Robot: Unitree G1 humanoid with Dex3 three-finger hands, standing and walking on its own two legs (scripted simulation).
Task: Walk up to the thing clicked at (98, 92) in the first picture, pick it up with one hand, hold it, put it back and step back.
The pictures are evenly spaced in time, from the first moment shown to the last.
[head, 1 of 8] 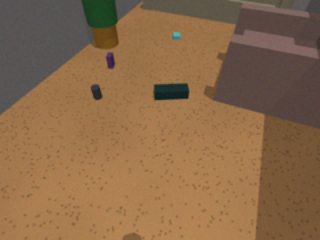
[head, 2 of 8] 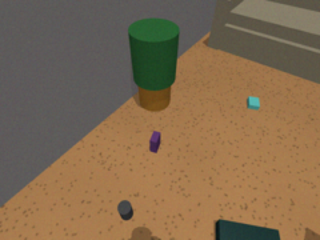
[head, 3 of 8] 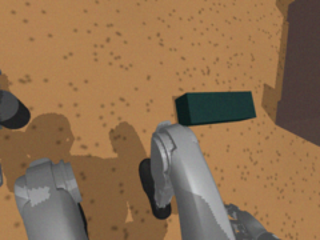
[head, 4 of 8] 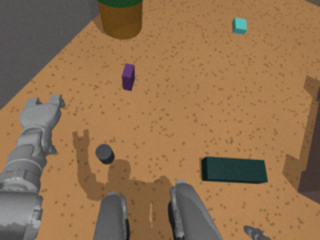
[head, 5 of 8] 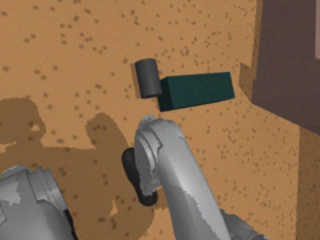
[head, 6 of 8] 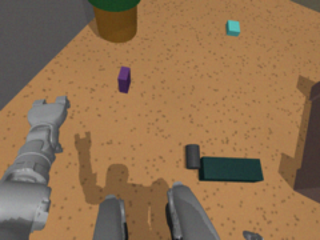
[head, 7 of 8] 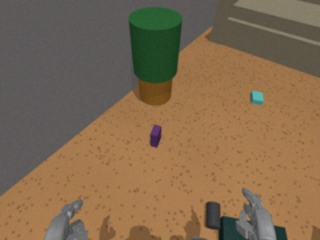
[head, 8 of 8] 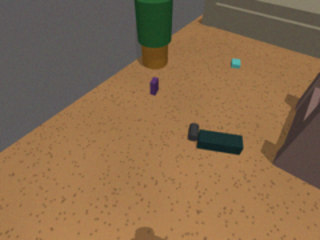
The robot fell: no
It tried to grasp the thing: yes
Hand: left
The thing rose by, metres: 0.01
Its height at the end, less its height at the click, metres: -0.02
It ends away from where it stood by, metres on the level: 0.49
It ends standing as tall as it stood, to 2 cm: no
